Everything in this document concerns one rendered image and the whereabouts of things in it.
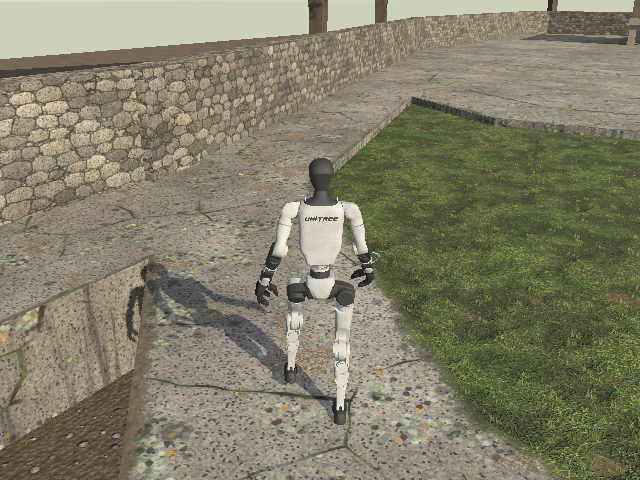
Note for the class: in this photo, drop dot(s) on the robot right forearm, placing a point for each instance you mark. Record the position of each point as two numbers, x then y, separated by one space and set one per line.
366 260

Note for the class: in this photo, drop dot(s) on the robot left upper arm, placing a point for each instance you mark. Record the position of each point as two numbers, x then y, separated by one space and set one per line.
288 211

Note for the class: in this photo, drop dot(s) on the left robot hand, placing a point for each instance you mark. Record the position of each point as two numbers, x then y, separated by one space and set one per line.
260 291

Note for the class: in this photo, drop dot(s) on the robot right shin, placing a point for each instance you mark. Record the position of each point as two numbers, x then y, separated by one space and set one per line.
341 374

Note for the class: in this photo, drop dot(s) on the robot left forearm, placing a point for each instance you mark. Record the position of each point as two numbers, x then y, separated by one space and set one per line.
269 268

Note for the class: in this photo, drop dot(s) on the robot right upper arm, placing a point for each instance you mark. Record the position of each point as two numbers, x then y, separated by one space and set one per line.
352 212

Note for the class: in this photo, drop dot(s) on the right robot hand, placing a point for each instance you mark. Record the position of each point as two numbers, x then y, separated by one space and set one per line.
359 273

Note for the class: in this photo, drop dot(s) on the right robot foot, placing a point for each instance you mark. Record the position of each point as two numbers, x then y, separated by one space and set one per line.
339 416

